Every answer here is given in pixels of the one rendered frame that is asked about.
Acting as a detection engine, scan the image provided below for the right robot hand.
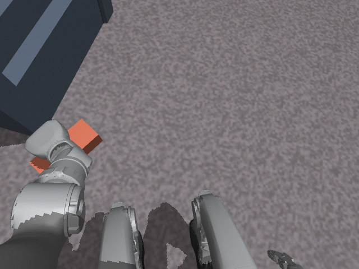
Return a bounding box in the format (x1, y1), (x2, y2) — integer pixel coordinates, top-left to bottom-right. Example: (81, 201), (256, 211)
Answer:
(268, 250), (304, 269)

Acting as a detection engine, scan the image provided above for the left robot arm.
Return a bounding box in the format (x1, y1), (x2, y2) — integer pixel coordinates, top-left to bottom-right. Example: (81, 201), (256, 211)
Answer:
(0, 139), (93, 269)

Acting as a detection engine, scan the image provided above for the carton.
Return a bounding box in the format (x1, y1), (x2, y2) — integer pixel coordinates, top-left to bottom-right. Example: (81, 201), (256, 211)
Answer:
(29, 119), (103, 174)

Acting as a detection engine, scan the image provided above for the right robot foot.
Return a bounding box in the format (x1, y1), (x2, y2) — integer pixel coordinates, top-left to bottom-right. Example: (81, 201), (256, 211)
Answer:
(190, 219), (213, 269)

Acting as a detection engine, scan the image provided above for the left robot hand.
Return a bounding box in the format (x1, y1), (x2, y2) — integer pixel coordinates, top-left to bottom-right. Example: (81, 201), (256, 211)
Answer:
(25, 119), (70, 160)

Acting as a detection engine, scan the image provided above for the armchair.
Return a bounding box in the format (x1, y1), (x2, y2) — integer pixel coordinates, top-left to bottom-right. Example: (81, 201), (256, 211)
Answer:
(0, 0), (114, 136)

